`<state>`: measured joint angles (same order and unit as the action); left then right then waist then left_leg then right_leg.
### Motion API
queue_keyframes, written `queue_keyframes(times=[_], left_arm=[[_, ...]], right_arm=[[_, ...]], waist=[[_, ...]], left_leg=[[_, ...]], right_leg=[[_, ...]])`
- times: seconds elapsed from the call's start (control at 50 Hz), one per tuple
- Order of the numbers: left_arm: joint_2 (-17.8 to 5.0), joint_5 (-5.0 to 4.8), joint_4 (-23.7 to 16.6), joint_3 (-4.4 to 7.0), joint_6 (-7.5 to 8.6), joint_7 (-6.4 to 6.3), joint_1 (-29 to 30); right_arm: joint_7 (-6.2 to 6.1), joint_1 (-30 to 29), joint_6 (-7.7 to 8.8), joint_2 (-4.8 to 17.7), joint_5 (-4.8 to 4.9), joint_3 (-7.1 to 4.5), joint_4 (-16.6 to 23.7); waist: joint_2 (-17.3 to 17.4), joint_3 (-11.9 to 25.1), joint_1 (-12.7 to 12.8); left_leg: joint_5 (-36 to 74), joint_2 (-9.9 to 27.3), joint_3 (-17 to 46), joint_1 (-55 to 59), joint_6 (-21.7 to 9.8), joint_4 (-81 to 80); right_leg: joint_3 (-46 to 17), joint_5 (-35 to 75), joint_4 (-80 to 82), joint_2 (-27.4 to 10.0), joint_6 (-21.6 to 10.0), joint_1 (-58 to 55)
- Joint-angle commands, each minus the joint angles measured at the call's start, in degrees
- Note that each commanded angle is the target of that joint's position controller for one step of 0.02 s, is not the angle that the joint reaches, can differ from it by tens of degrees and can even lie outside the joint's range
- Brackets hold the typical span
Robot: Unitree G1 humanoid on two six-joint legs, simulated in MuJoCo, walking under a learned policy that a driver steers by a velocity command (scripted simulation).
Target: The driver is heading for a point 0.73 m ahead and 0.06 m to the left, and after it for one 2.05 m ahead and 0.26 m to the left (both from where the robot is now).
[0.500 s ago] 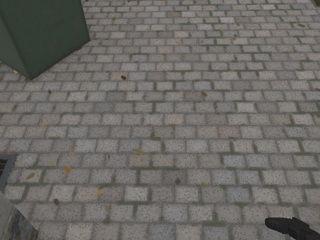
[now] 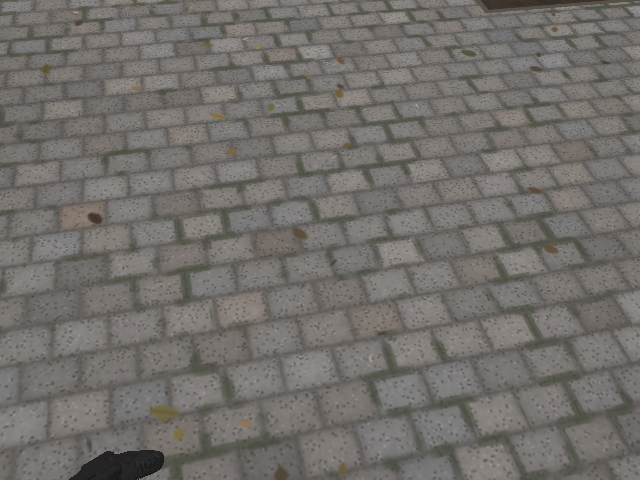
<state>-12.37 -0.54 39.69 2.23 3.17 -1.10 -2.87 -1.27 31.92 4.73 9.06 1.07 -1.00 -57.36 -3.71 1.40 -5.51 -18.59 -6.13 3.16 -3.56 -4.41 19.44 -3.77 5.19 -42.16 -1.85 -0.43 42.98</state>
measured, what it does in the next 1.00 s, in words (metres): walks ahead: right foot, then left foot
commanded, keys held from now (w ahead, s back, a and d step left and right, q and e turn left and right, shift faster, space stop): w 1.00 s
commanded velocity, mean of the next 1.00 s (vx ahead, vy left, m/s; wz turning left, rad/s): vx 0.50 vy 0.00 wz -0.02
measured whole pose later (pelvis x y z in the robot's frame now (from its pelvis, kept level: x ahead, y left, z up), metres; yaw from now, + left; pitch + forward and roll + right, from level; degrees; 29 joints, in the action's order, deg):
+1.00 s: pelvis +0.55 +0.03 +0.01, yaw -1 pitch +2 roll +1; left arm -15.4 -0.3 45.0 3.2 4.1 0.2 -6.1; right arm 0.7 20.9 4.4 14.5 0.2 -2.6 -50.6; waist -2.0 -0.6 -3.7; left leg -10.5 -3.2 -0.8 -3.8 -3.1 12.5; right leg -2.5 -0.1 -43.3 -6.4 0.6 39.2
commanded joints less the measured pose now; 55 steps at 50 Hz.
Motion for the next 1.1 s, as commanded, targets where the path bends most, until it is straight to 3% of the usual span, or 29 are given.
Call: queue_keyframes(times=[0.02,0.06,0.1,0.12,0.14,0.16,0.18,0.2,0.22,0.24,0.26,0.28,0.34,0.44,0.48,0.56,0.6,0.64,0.66,0.68,0.7,0.72,0.74,0.76,0.78,0.82,0.86,0.96,1.1], left_arm=[[0.6,-0.93,-7.0,-0.51,0.28,1.84,9.0],[0.7,-1.31,-9.1,-0.57,1.0,3.2,13.1],[-1.3,-0.81,-9.1,0.17,2.03,3.5,11.2],[-3.7,-0.35,-6.5,1.29,2.25,3.2,3.2],[-6.7,-0.44,-3.3,2.54,2.49,2.56,-9.5],[-13.3,0.7,-0.7,3.93,2.05,1.72,-22.5],[-12.4,-1.18,1.0,3.83,1.79,1.88,-23.1],[-8.2,-1.02,0.6,2.98,1.17,1.49,-20.0],[-6.8,-0.82,-0.1,2.25,1.42,1.47,-13.4],[-5.9,-0.24,-0.4,1.88,2.01,2.28,-8.9],[-4.7,0.04,-0.4,1.6,2.52,2.93,-6.3],[-4.6,0.71,0.6,1.67,2.64,3.26,-6.4],[-6.1,0.53,3.4,2.24,3.18,2.9,-9.5],[-8.6,-0.23,7.2,2.83,2.62,1.07,-16.1],[-9.3,-0.56,8.4,2.8,2.49,0.8,-18.5],[-10.0,-0.78,10.4,2.45,1.67,1.05,-23.3],[-11.1,-0.62,10.9,2.61,1.08,0.75,-23.8],[-11.5,-1.03,10.7,2.43,0.74,0.47,-22.1],[-10.4,-0.24,9.8,1.85,1.08,0.78,-21.0],[-5.9,0.33,8.1,0.22,2.08,1.16,-23.6],[-3.8,-0.03,9.3,-0.71,3.08,1.54,-27.9],[-9.9,-1.31,8.8,0.96,3.4,1.59,-23.4],[-10.9,-1.67,7.0,1.46,3.5,1.42,-18.2],[-10.0,-1.15,6.5,1.51,3.32,1.06,-15.4],[-9.1,-0.47,6.3,1.79,2.93,0.85,-14.7],[-6.0,-0.02,6.5,1.52,2.01,0.91,-16.5],[-5.4,0.16,6.1,1.55,1.37,0.86,-15.4],[-4.0,0.28,2.5,0.97,1.38,1.24,-3.8],[-6.3,-0.45,-1.9,0.9,2.04,3.21,6.6]], right_arm=[[-0.57,2.5,-0.51,7.8,1.1,-1.3,1.1],[-0.67,4.1,-1.17,7.7,0.29,-1.42,0.6],[-0.88,1.2,-1.35,9.0,-0.44,-1.74,1.3],[-0.76,-1.5,-1.45,11.2,-0.59,-2.3,2.7],[-0.3,-5.3,-1.05,12.0,-0.87,-2.46,4.5],[0.33,-3.2,0.43,9.4,-2.73,-1.74,6.1],[1.65,5.5,1.74,7.3,-1.14,-0.78,4.4],[1.93,0.5,2.19,11.5,0.39,-2.48,4.8],[1.51,-7.5,1.89,11.9,0.88,-2.87,7.9],[0.93,-10.3,1.31,10.3,0.26,-2.97,8.5],[-0.03,-10.3,0.63,9.4,-0.98,-3.15,8.5],[-0.06,-9.3,0.24,8.7,-1.12,-3.09,8.4],[0.02,-11.8,-0.27,7.5,-1.38,-3.33,10.0],[0.87,-25.3,-0.13,6.6,-1.57,-2.51,14.5],[1.36,-29.1,-0.07,6.6,-1.0,-2.2,15.3],[3.09,-37.2,0.91,7.4,-0.35,-1.61,18.8],[3.85,-37.3,1.56,8.6,-0.26,-1.75,19.6],[4.03,-28.6,1.69,11.8,-0.32,-3.03,17.4],[3.21,-18.9,1.81,15.2,-0.68,-4.33,15.0],[2.44,-9.1,1.56,21.0,-2.02,-5.73,14.0],[2.71,-6.4,0.84,19.9,-1.48,-5.51,12.4],[2.48,-9.7,0.49,15.2,-0.79,-4.22,13.1],[2.39,-14.1,0.39,13.6,-0.61,-3.53,13.7],[2.56,-17.6,0.38,12.1,-0.78,-3.01,14.2],[2.81,-19.3,0.57,10.8,-1.19,-2.57,14.5],[3.13,-19.2,1.06,10.3,-1.4,-2.53,13.8],[2.97,-18.5,1.33,11.5,-1.13,-2.91,13.1],[1.65,-14.0,0.51,13.3,-0.87,-3.28,10.7],[1.22,-9.2,-0.11,15.7,0.22,-3.89,7.6]], waist=[[8.9,-4.6,0.6],[8.8,-4.9,0.1],[11.0,-3.0,3.5],[11.2,1.2,7.6],[9.2,7.4,13.8],[-0.6,20.3,15.6],[-12.6,27.5,12.1],[-6.3,17.3,12.5],[-2.1,6.4,10.5],[4.0,0.8,7.6],[4.7,-0.2,5.3],[3.0,-0.6,4.0],[-0.2,-1.2,3.2],[1.0,-3.1,6.8],[0.6,-3.2,7.9],[0.5,-4.5,10.7],[-0.8,-3.9,9.7],[-1.7,0.8,4.3],[-1.8,8.3,0.7],[7.9,18.5,-1.5],[17.4,24.9,-0.9],[12.5,16.7,-0.9],[9.9,8.3,0.7],[6.9,3.6,2.2],[7.0,1.0,3.8],[8.8,1.0,6.0],[8.9,-0.2,6.6],[8.3,-2.9,3.9],[8.1,-5.9,1.6]], left_leg=[[38.2,15.8,9.3,1.4,-1.1,-4.5],[39.0,17.2,9.4,5.8,-2.2,-2.3],[53.1,17.0,8.0,5.6,-2.9,3.1],[61.5,15.5,6.6,2.6,-2.8,9.6],[58.8,13.4,6.1,-7.9,-1.8,22.0],[28.8,6.5,2.4,-24.8,0.3,42.9],[-13.5,3.1,5.4,-35.4,1.9,55.5],[-11.7,6.4,5.6,-41.8,2.0,58.6],[-5.5,8.6,3.2,-42.6,2.3,56.5],[-2.2,10.2,1.8,-39.4,2.8,52.6],[0.1,11.7,1.9,-35.2,2.9,48.8],[1.9,12.1,1.9,-31.9,3.1,46.5],[5.9,12.9,0.6,-31.1,4.2,40.7],[21.1,11.9,-0.7,-33.2,4.7,23.2],[23.9,10.4,-1.3,-30.6,5.0,18.4],[19.3,8.8,-2.3,-32.3,3.8,11.4],[15.0,7.9,-2.8,-29.7,2.3,8.5],[15.4,5.6,-4.2,-16.1,-0.5,4.9],[19.6,8.9,-1.3,0.0,-3.8,8.1],[22.5,23.0,17.7,24.5,-11.7,9.6],[16.5,31.2,36.5,31.4,-17.4,2.7],[10.7,28.7,32.7,25.4,-14.5,0.6],[11.9,26.0,24.7,15.5,-12.1,-1.7],[15.5,23.1,19.2,7.6,-10.6,-3.8],[19.1,20.9,15.4,2.4,-9.7,-5.8],[23.0,19.0,11.5,-2.2,-9.7,-8.5],[27.4,18.6,8.2,-3.7,-10.2,-9.9],[27.1,16.2,2.6,-5.3,-7.7,-11.3],[20.8,20.5,4.3,3.3,-6.1,-8.5]], right_leg=[[3.0,1.5,8.1,2.2,-0.4,-2.8],[3.5,-4.0,10.6,2.9,-1.4,-3.6],[5.0,-9.4,13.5,5.0,-4.1,-13.0],[6.4,-8.2,13.7,6.4,-5.9,-24.7],[1.9,-2.4,13.7,2.8,-9.0,-43.6],[-16.3,6.4,10.1,-12.1,-15.6,-68.6],[-36.7,-4.5,17.5,-22.7,-23.7,-74.9],[-34.9,-15.9,21.9,-19.2,-21.4,-66.8],[-26.5,-14.9,24.9,-16.4,-18.0,-54.3],[-21.0,-8.6,27.6,-13.5,-16.0,-43.5],[-16.6,-5.7,29.3,-10.8,-14.2,-37.1],[-13.7,-4.7,30.7,-9.2,-14.0,-32.9],[-9.5,-0.9,33.2,-8.3,-14.8,-28.9],[-5.4,1.7,32.7,-6.5,-12.3,-30.9],[-5.0,-1.8,32.2,-6.5,-11.6,-31.8],[-7.4,-1.2,28.5,-9.4,-11.1,-40.5],[-8.3,2.7,25.8,-10.9,-10.1,-43.9],[-5.7,18.2,17.0,-9.1,-8.0,-44.0],[-3.1,20.6,6.5,-6.3,-6.4,-37.6],[1.4,2.3,-14.8,0.6,-2.4,-17.1],[-2.0,-37.6,-26.8,5.1,-0.9,-5.6],[-3.9,-36.5,-31.4,1.6,-1.0,-0.1],[-2.1,-31.6,-30.4,-1.0,-1.5,0.7],[-0.6,-27.7,-27.1,-2.8,-1.5,-0.8],[-0.3,-24.8,-24.2,-4.1,-1.3,-3.1],[0.3,-21.6,-21.7,-4.7,-0.9,-7.1],[1.0,-18.0,-18.6,-5.1,0.4,-5.5],[2.3,-3.0,-1.2,-4.3,1.3,-5.8],[1.8,-4.7,11.2,-2.4,-1.4,-7.3]])
Velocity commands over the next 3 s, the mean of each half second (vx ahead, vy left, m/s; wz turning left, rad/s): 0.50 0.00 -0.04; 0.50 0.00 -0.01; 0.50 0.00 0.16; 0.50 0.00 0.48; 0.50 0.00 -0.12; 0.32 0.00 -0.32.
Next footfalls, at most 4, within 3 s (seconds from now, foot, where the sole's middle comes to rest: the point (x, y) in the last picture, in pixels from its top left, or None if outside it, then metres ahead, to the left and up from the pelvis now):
0.14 right None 0.26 -0.10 -0.77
0.66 left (231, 463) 0.54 0.12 -0.77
1.18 right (337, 339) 0.82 -0.13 -0.77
1.78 left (224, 257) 1.09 0.14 -0.77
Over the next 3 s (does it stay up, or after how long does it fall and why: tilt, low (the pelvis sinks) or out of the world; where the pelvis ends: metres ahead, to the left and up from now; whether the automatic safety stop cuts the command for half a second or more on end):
stays up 1.56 0.19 0.00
